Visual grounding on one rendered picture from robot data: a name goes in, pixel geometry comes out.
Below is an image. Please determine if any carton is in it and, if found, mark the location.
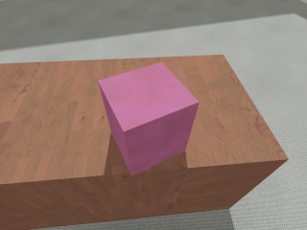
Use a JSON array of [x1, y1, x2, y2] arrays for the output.
[[98, 62, 200, 176]]

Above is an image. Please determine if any pedestal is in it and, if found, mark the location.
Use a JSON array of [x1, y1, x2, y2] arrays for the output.
[[0, 55, 289, 230]]

